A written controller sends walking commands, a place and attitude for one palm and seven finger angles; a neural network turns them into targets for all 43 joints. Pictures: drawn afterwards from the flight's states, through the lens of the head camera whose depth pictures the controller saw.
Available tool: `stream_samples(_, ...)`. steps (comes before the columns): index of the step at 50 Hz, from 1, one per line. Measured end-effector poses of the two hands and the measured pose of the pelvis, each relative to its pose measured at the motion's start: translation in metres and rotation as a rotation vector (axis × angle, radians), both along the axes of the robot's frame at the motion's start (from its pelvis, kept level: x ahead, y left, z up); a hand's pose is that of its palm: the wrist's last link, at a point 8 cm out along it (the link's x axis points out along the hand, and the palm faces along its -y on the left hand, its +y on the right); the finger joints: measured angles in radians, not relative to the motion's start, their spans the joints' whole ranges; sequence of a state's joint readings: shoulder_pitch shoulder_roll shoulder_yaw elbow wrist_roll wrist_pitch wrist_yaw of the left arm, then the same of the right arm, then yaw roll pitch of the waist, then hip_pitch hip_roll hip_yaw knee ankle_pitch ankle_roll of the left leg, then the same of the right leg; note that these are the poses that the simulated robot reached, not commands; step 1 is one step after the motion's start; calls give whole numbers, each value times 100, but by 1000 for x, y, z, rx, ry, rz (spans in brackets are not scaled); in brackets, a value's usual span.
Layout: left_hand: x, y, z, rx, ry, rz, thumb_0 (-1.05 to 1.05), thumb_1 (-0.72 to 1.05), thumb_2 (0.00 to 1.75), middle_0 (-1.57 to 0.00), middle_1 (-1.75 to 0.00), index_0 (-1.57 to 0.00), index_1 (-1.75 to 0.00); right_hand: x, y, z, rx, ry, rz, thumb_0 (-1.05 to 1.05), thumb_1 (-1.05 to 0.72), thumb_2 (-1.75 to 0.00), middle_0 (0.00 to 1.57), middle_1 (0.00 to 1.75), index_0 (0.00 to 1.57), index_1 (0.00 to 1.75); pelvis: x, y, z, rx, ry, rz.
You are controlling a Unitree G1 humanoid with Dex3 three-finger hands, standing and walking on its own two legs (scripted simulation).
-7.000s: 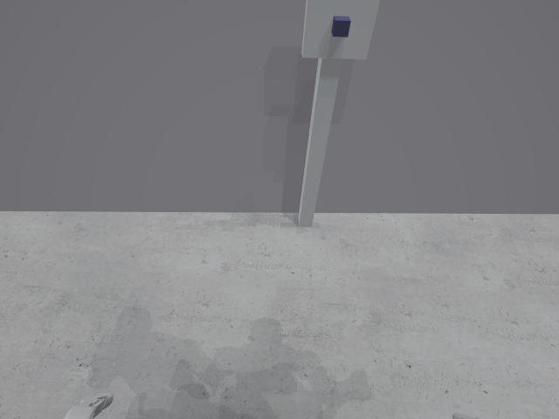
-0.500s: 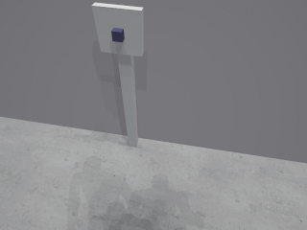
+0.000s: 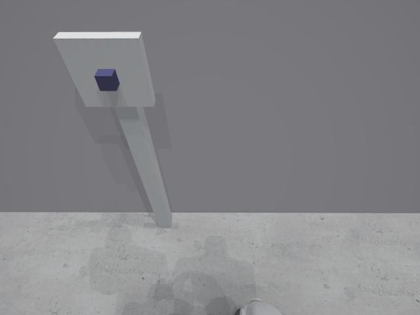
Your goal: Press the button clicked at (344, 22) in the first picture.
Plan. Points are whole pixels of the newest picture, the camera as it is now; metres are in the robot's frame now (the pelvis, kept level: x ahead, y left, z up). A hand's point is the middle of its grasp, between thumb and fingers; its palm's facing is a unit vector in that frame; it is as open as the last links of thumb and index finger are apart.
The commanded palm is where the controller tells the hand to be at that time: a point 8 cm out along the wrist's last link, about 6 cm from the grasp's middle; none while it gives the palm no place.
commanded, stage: take the last steps up to it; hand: left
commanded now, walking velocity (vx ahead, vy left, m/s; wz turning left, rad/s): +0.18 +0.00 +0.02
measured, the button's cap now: (107, 79) +0.59 +0.25 +0.14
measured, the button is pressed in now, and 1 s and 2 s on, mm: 0 0 0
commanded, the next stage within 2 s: come to a stop and stand still in 0.08 s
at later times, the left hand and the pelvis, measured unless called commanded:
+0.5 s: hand out of the picture +0.10 +0.17 -0.17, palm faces +0.11 -0.98 -0.17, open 7.3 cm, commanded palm none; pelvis +0.09 +0.00 +0.00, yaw +1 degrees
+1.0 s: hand out of the picture +0.03 +0.16 -0.15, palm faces +0.05 -0.97 -0.22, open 7.3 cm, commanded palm none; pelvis +0.04 -0.02 +0.02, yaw -2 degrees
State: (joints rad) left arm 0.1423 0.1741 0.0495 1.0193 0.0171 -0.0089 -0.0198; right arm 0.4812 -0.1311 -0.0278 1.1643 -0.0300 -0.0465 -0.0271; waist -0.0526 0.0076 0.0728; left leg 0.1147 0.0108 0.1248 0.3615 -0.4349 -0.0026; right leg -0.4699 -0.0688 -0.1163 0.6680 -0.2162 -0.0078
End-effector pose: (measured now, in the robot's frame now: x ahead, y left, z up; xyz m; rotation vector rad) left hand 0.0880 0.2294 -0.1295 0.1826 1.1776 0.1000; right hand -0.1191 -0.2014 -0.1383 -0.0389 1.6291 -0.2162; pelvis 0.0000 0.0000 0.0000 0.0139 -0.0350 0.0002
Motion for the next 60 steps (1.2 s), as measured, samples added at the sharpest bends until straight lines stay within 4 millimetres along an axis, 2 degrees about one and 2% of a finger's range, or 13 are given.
stream_samples(3, 39, -14, -4, 18, -68, -13, 0, 91, 90, -20, -30, -20, -30, 12, -9, -11, 29, 53, -17, 1, -91, -90, 20, 30, 20, 30, 25, -15, -11, -1, -5, 2)
stream_samples(6, 50, -24, 1, 13, -84, 17, 0, 91, 90, -20, -30, -20, -30, 49, -23, -12, 26, 20, -1, 1, -91, -90, 20, 30, 20, 30, 41, -24, -7, -7, -18, 20)
stream_samples(11, 40, -28, 11, 31, -25, 86, -1, 94, 90, -20, -30, -21, -30, 140, -44, -5, -2, -147, 62, 1, -91, -90, 20, 30, 20, 30, 63, -30, 8, -11, -5, 25)
stream_samples(16, 27, -25, 10, 31, 68, 95, -1, 95, 90, -20, -30, -21, -30, 217, -48, 2, -25, -291, 104, 1, -91, -90, 20, 30, 20, 30, 81, -27, 14, -13, 10, 13)
stream_samples(21, 14, -20, 0, -1, 127, 133, 0, 93, 90, -20, -30, -21, -30, 261, -43, 5, -57, -341, 141, 1, -93, -90, 20, 30, 20, 30, 90, -13, 11, -22, 6, 10)
stream_samples(25, 4, -7, -16, -30, 161, 164, 0, 92, 90, -20, -30, -21, -30, 280, -28, 8, -83, -373, 169, 1, -92, -90, 20, 30, 20, 30, 93, 3, 3, -36, -1, 19)
stream_samples(28, -2, 3, -21, -38, 183, 169, 0, 91, 90, -20, -30, -21, -30, 282, -14, 15, -95, -391, 182, 1, -92, -90, 20, 30, 20, 30, 89, 10, 4, -21, -9, 6)
stream_samples(32, -9, 14, -17, -28, 204, 150, 0, 91, 90, -20, -30, -20, -30, 278, -9, 24, -116, -411, 179, 0, -94, -90, 20, 30, 20, 30, 78, 14, 10, -34, -2, -2)
stream_samples(39, -25, 19, -8, 2, 213, 104, 0, 91, 90, -20, -30, -20, -30, 252, -15, 23, -95, -420, 141, 0, -92, -90, 20, 30, 21, 30, 56, 9, 13, -35, 21, -21)
stream_samples(46, -47, -7, 2, 35, 187, 89, 0, 91, 90, -20, -30, -20, -30, 194, -42, 3, -51, -341, 73, 0, -92, -90, 20, 30, 21, 30, 39, -14, 10, -10, 14, -15)
stream_samples(51, -71, -30, 11, 14, 215, 115, 0, 91, 90, -20, -30, -20, -30, 159, -56, 4, -32, -251, 64, 1, -92, -90, 20, 30, 20, 30, 42, -22, 19, 2, 14, -28)
stream_samples(56, -83, -44, 6, -23, 261, 125, 0, 91, 90, -20, -30, -20, -30, 140, -56, 5, -39, -182, 77, 1, -91, -90, 20, 30, 20, 30, 44, -21, 17, -9, 22, -12)
stream_samples(60, -87, -44, -5, -53, 292, 149, 0, 91, 90, -20, -30, -21, -30, 140, -45, 2, -53, -148, 105, 1, -91, -90, 20, 30, 20, 30, 47, -13, 10, -27, 26, 4)
